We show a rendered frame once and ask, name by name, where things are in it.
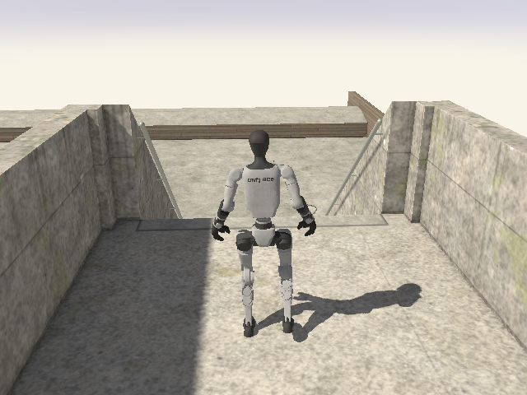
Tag robot left hand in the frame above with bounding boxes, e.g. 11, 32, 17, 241
212, 224, 230, 241

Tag robot left thigh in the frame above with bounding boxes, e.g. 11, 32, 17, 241
236, 230, 254, 285

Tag right robot upper arm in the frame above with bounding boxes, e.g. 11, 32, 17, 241
277, 165, 304, 209

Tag left robot shin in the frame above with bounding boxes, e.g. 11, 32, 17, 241
241, 271, 254, 326

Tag left robot forearm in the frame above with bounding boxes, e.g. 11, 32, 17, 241
213, 199, 230, 229

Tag robot right hand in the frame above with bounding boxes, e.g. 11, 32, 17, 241
297, 218, 316, 236

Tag right robot forearm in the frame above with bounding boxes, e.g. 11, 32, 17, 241
296, 196, 314, 224

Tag left robot upper arm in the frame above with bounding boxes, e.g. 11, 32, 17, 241
222, 166, 244, 212

